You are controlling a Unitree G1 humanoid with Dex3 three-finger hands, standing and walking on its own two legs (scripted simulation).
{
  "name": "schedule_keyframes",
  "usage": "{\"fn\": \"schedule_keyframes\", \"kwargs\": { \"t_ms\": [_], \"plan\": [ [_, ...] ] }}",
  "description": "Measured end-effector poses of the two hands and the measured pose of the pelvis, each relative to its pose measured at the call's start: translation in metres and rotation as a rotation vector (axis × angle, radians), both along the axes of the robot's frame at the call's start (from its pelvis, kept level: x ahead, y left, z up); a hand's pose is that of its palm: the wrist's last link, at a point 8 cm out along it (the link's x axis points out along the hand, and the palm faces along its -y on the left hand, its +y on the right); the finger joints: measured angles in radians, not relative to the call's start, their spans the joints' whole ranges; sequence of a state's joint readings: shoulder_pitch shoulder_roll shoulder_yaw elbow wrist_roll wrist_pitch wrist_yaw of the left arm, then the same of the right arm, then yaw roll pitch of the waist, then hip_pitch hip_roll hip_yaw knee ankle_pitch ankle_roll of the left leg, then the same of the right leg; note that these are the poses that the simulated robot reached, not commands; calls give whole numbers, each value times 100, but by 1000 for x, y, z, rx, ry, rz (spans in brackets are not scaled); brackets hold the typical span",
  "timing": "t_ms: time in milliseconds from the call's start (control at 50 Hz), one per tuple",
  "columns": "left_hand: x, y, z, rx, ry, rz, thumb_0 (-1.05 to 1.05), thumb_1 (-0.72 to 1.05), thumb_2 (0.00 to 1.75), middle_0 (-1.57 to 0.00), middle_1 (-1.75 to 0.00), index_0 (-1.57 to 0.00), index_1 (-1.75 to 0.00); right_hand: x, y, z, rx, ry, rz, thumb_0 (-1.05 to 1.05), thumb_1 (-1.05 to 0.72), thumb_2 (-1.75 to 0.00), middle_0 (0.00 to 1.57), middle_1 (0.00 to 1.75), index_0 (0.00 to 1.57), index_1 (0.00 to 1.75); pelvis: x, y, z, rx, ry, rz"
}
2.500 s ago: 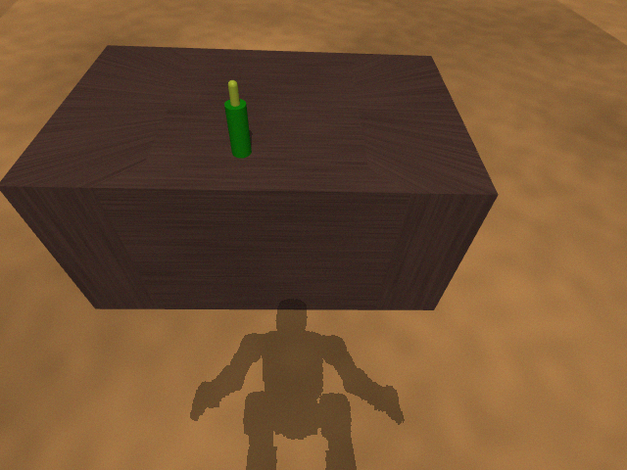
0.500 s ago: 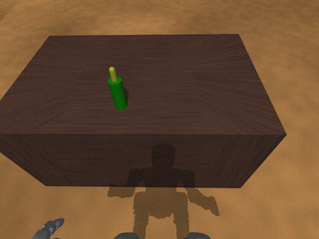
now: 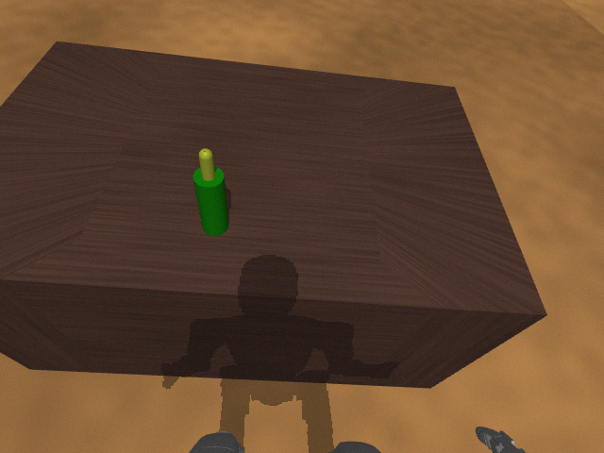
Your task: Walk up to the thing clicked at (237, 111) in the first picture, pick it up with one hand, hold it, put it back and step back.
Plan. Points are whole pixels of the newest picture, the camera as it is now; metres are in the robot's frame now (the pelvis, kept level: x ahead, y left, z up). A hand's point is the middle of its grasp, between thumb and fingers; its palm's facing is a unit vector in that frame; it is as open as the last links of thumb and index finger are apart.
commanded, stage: walk up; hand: left
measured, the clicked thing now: (210, 192) +0.54 +0.18 -0.06
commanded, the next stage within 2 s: stand in 1.24 s
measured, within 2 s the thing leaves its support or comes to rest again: neither
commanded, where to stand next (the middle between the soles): +0.08 -0.02 m, yaw +1 degrees
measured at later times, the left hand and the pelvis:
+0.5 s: hand out of the picture +0.12 +0.24 -0.13, palm faces -0.01 -0.93 -0.36, open 7.4 cm; pelvis +0.02 -0.02 +0.01, yaw +0 degrees
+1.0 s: hand out of the picture +0.09 +0.24 -0.14, palm faces -0.01 -0.95 -0.33, open 7.4 cm; pelvis +0.02 -0.01 +0.02, yaw +0 degrees
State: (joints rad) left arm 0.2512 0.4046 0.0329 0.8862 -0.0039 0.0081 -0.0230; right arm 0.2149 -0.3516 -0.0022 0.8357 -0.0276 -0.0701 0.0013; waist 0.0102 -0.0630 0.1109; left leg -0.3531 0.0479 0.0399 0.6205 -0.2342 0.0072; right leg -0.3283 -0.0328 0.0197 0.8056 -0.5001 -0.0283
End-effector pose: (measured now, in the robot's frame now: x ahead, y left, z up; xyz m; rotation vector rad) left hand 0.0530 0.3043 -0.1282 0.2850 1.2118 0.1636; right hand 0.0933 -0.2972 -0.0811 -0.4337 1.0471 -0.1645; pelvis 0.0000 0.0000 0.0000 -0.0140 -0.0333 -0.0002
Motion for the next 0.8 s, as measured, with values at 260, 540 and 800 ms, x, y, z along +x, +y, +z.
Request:
{"fn": "schedule_keyframes", "kwargs": {
  "t_ms": [260,540,800],
  "plan": [
    [21,-13,25,86,-20,13,1,90,90,-21,-30,-20,-30,34,-13,-31,105,16,-44,1,-90,-90,20,30,20,30,19,-18,0,8,-13,5],
    [65,-24,30,45,-68,-10,1,90,90,-21,-30,-20,-30,4,-20,-23,81,141,-99,1,-90,-90,20,30,20,30,21,-19,13,10,-20,6],
    [55,-26,26,10,-24,1,1,90,90,-21,-30,-20,-30,-3,-17,-14,68,151,-118,1,-90,-90,20,30,20,30,18,-15,19,5,-19,3]
  ]
}}
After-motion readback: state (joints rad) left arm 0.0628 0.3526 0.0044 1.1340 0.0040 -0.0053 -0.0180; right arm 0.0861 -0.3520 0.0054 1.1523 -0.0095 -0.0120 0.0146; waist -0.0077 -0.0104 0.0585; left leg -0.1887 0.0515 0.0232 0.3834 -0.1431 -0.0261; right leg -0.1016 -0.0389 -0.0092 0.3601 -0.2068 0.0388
